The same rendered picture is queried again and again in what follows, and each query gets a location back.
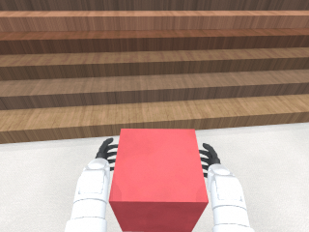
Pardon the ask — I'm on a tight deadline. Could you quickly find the left robot forearm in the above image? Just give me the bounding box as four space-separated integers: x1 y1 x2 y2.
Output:
65 158 110 232

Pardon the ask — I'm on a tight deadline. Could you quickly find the right robot forearm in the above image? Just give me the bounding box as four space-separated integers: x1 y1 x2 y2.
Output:
207 163 255 232

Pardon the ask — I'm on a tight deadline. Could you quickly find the carton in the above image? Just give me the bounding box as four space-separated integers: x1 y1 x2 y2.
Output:
108 129 209 232

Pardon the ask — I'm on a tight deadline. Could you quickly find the left robot hand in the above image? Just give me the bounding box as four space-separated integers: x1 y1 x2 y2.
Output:
95 137 119 171

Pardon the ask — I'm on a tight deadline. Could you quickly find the right robot hand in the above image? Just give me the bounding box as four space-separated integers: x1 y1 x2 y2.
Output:
199 143 221 178

